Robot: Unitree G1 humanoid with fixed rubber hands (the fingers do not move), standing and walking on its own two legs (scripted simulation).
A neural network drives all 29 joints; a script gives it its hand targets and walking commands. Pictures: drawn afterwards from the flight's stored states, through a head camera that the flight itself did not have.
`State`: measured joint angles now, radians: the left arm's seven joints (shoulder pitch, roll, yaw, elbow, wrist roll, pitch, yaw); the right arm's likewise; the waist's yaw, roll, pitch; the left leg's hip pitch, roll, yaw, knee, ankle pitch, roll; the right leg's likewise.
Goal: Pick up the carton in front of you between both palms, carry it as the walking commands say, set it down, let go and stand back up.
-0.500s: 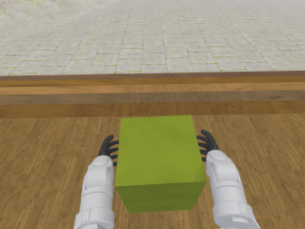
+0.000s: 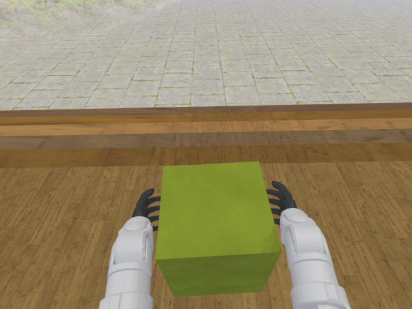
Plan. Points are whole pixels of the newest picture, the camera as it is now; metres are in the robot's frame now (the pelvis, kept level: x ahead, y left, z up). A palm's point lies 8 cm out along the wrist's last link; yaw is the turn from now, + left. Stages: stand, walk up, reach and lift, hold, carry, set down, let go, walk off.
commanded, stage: reach and lift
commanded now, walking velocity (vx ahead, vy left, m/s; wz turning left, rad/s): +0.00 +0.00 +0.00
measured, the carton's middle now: (214, 232) +0.30 +0.00 -0.04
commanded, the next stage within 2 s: hold in 0.12 s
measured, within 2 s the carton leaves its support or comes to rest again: neither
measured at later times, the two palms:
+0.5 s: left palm (139, 224) +0.28 +0.15 +0.05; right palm (292, 216) +0.28 -0.15 +0.05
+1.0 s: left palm (139, 221) +0.28 +0.15 +0.05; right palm (291, 213) +0.28 -0.15 +0.05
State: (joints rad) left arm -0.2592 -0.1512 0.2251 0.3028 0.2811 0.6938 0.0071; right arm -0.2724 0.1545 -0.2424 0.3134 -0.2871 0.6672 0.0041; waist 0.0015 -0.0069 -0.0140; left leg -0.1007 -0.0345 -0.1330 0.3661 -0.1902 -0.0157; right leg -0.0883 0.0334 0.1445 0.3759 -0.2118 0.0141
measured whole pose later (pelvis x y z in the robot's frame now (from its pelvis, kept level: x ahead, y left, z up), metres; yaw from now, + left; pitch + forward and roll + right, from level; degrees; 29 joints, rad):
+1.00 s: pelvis -0.01 +0.00 +0.00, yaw +0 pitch -7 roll +0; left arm -0.28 -0.16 0.23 0.25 0.29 0.78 0.00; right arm -0.29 0.16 -0.24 0.26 -0.30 0.75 0.01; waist 0.00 -0.01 0.00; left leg -0.05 -0.03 -0.12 0.35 -0.18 -0.01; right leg -0.04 0.03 0.14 0.35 -0.20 0.01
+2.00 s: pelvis +0.14 -0.01 -0.01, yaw -3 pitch +6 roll +1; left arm 0.01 -0.13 0.08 -0.47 0.05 1.15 0.12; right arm -0.02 0.13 -0.03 -0.42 -0.07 1.12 -0.12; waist 0.01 -0.01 -0.19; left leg -0.29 0.01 0.20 0.46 -0.27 0.05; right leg -0.37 -0.06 -0.06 0.91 -0.49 -0.02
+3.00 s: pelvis +0.76 -0.04 -0.01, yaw -3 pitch +4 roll +0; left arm -0.06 -0.13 0.09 -0.38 0.04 1.10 0.16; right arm -0.06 0.13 -0.08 -0.37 -0.01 1.07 -0.15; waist -0.05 -0.01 -0.05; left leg -0.31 0.01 0.24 0.47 -0.23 0.10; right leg -0.58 -0.08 -0.05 1.20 -0.29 -0.05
